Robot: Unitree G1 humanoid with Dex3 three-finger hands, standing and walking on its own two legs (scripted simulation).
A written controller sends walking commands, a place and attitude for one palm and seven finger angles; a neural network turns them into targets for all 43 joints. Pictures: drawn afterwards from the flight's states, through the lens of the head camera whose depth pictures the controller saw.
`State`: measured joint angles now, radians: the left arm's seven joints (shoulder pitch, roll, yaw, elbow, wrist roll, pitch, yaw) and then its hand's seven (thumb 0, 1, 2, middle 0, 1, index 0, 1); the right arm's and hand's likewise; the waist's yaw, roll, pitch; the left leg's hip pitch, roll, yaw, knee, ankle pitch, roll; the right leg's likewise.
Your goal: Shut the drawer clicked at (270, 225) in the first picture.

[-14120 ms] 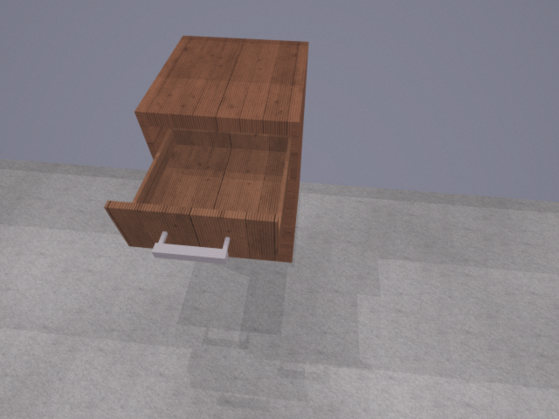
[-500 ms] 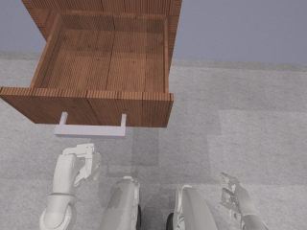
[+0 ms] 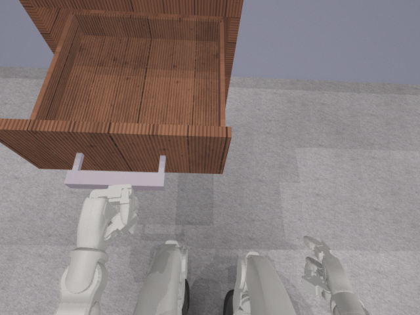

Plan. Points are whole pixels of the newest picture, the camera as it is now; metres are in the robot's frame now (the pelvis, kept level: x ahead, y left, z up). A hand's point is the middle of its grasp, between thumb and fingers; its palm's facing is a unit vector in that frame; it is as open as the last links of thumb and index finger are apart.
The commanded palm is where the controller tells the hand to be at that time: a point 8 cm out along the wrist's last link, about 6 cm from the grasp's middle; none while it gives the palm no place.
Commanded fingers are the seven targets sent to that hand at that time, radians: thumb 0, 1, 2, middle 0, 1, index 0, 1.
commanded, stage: push the drawer shut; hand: left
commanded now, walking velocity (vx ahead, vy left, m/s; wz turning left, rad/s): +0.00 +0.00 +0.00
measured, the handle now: (119, 169) +0.36 +0.19 +0.00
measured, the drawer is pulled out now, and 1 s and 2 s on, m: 0.28 0.17 0.05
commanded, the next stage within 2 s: none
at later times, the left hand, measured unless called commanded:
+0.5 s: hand (137, 187) +0.33 +0.16 +0.00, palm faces +0.01 -1.00 -0.06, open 3.2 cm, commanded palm +0.33 +0.20 +0.01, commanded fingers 0.00 0.90 0.90 -1.40 -1.60 -1.40 -1.60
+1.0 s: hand (139, 155) +0.40 +0.17 +0.00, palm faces +0.02 -1.00 -0.06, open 3.2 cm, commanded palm +0.39 +0.20 +0.01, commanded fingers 0.00 0.90 0.90 -1.40 -1.60 -1.40 -1.60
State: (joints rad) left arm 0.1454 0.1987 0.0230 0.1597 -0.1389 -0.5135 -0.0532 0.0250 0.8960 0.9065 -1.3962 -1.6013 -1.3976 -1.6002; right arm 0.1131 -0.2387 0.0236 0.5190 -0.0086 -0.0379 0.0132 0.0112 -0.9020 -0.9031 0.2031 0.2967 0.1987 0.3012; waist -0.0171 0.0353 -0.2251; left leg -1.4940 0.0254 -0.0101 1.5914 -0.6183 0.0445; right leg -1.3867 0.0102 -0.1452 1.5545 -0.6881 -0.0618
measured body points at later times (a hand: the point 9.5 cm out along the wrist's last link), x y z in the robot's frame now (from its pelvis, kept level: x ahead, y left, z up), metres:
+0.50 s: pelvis -0.01 -0.01 +0.00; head +0.14 +0.01 +0.42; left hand +0.33 +0.21 +0.00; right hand +0.17 -0.25 -0.12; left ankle +0.05 +0.09 -0.55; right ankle +0.02 -0.10 -0.55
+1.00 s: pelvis -0.01 +0.01 +0.00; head +0.15 +0.03 +0.42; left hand +0.39 +0.22 +0.00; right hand +0.12 -0.25 -0.12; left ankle +0.05 +0.09 -0.55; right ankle +0.02 -0.10 -0.55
